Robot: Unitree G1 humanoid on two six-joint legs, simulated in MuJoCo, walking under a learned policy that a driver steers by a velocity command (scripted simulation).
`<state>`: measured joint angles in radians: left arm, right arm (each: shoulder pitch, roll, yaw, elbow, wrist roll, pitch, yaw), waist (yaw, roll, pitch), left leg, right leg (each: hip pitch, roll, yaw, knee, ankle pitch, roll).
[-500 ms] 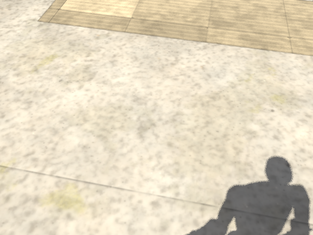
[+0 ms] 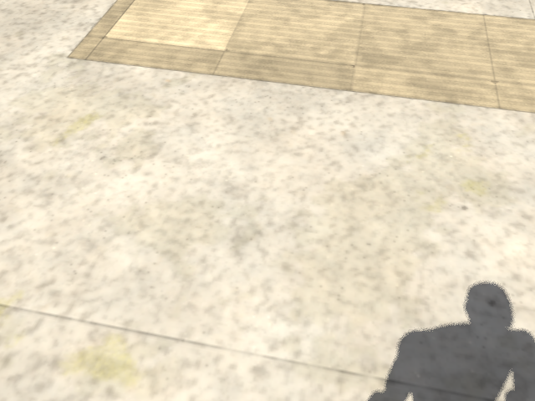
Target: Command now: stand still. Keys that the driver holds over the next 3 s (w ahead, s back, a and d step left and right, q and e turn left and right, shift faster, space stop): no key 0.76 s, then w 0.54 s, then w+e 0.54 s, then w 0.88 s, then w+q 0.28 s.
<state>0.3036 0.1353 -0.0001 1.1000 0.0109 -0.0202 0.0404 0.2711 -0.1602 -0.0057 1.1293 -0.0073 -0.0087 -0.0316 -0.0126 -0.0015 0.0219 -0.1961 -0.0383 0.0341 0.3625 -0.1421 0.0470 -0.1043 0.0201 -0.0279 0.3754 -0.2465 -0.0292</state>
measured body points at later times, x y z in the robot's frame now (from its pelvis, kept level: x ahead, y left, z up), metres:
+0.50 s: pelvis +0.01 -0.01 +0.00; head +0.02 -0.01 +0.45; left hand -0.01 +0.20 -0.16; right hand -0.01 -0.22 -0.16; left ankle +0.03 +0.09 -0.74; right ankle -0.03 -0.10 -0.74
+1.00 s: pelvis +0.06 +0.00 -0.01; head +0.05 +0.01 +0.44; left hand -0.04 +0.22 -0.16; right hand +0.06 -0.23 -0.16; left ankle +0.06 +0.09 -0.72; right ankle -0.03 -0.10 -0.74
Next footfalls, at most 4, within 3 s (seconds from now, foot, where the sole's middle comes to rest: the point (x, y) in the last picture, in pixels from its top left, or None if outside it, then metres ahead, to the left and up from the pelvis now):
1.10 left None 0.18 0.12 -0.78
1.62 right None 0.51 -0.03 -0.78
2.16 left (266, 284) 0.88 0.02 -0.78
2.70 right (354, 230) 1.08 -0.26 -0.78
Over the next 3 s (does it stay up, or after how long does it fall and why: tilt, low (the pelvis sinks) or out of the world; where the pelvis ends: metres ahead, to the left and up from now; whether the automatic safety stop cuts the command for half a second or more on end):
stays up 1.09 -0.20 0.00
